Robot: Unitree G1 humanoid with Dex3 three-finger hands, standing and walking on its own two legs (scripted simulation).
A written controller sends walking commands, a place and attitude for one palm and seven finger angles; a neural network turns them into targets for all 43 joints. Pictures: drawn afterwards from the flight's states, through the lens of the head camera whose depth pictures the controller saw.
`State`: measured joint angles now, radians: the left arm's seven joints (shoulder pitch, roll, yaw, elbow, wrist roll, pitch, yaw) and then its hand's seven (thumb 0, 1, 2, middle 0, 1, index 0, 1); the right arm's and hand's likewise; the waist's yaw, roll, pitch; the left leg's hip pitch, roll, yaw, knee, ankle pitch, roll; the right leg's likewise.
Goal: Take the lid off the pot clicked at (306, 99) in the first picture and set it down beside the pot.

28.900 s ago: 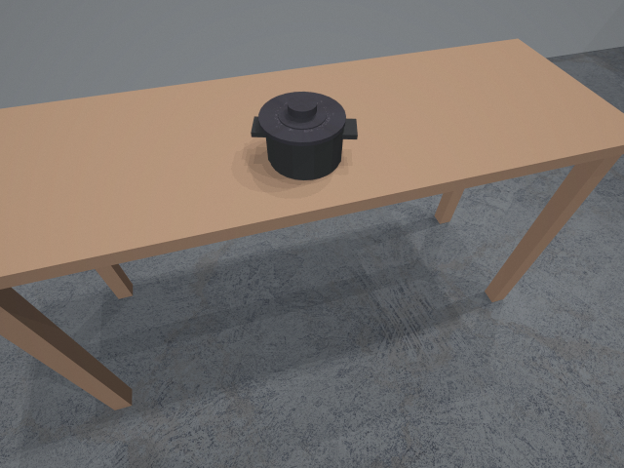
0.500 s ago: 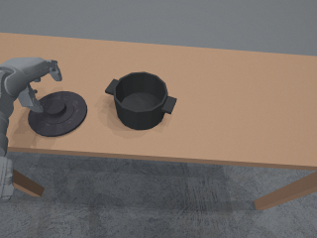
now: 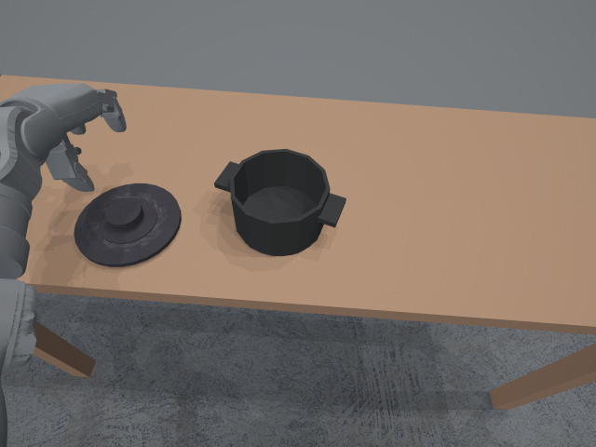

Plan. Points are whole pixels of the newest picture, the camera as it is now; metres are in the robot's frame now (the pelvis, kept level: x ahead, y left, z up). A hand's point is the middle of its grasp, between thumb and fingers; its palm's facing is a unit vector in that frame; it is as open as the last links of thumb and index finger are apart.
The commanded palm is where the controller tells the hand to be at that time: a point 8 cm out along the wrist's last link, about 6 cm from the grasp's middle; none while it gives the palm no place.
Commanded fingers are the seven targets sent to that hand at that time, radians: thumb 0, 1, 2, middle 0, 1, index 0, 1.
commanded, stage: raise the empty hand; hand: left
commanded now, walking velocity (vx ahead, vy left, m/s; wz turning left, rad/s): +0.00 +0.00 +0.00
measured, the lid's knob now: (124, 214) +0.45 +0.28 +0.01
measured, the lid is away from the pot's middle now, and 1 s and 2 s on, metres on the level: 0.24 0.24 0.24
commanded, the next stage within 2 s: draw the hand back to the body in 0.34 s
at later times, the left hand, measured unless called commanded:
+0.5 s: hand (69, 137) +0.44 +0.29 +0.17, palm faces -0.32 -0.02 -0.95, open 11.0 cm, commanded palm +0.43 +0.28 +0.24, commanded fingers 0.00 0.03 0.57 -0.32 -0.91 -0.32 -0.91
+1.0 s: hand (88, 173) +0.38 +0.25 +0.17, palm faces -0.06 -0.45 -0.89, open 11.0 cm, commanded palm +0.36 +0.27 +0.23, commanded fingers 0.00 0.03 0.57 -0.32 -0.91 -0.32 -0.91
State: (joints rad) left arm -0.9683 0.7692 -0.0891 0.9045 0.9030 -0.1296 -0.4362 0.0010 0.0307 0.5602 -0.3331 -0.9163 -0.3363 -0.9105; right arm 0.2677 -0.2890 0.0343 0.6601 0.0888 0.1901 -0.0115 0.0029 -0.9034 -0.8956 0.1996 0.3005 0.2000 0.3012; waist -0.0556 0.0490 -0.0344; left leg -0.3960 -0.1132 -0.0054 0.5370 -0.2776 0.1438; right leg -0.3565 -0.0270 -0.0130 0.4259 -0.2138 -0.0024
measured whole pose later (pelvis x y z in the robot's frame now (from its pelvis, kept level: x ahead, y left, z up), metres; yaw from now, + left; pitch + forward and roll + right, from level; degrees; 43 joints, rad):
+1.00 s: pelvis -0.01 -0.02 +0.01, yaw +3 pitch +4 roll -2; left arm -0.62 0.68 0.04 0.40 0.45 -0.05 -0.34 0.00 0.03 0.56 -0.34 -0.92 -0.34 -0.91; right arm 0.18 -0.27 0.04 0.58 0.07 0.14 0.01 0.01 -0.91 -0.90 0.20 0.30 0.20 0.30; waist 0.02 0.06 0.02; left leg -0.28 -0.13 -0.05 0.46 -0.23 0.11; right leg -0.26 -0.02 0.02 0.40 -0.22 -0.05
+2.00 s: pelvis +0.00 -0.10 +0.01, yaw -1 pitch -4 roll -1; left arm 0.09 0.41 0.36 -0.17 -0.12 -0.06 0.07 0.01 0.83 0.87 -0.22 -0.34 -0.22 -0.34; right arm 0.11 -0.25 0.04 0.67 0.04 -0.04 -0.08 0.01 -0.90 -0.90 0.20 0.30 0.20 0.30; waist 0.05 0.07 0.04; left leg -0.10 -0.01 -0.03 0.43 -0.26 0.02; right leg -0.10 0.09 0.02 0.37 -0.20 -0.06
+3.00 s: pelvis -0.01 -0.05 +0.01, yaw -2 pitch -1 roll -1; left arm 0.46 0.42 0.41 -0.58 -0.07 -0.16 0.08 0.01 0.89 0.89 -0.21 -0.30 -0.21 -0.30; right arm 0.14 -0.22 0.06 0.57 0.01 -0.03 -0.05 0.01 -0.90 -0.90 0.20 0.30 0.20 0.30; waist 0.04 0.00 0.04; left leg -0.15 -0.07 0.02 0.43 -0.25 0.08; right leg -0.17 0.03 0.07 0.40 -0.20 0.01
